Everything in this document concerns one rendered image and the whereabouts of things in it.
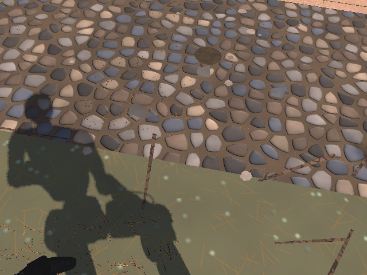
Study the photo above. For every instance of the left robot hand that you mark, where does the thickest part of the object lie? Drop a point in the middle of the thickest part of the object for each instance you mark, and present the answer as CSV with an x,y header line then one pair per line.
x,y
48,266

